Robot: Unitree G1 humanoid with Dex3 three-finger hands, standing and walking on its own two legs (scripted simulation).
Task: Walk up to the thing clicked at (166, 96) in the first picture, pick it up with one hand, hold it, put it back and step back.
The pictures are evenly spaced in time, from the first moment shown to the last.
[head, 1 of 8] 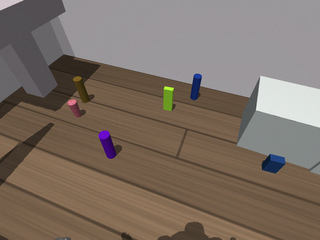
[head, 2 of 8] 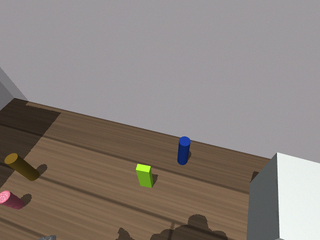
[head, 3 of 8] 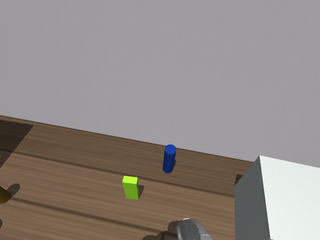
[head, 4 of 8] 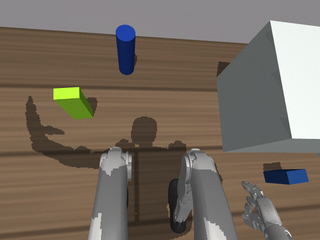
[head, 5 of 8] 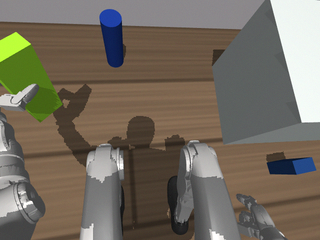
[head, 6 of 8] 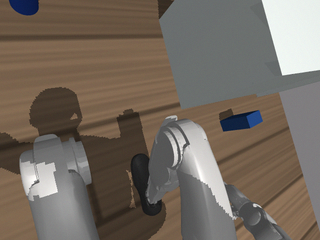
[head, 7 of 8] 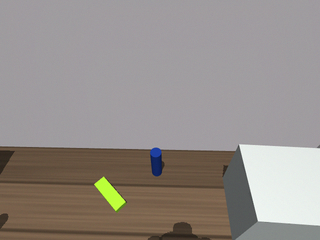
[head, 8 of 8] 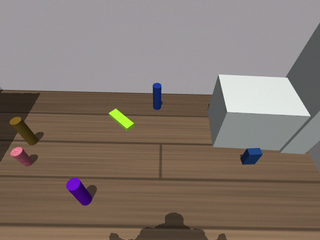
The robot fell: no
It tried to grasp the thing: yes
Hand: left
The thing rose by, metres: 0.62
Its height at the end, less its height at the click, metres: -0.10
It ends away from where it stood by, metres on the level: 0.13
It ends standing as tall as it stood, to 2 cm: no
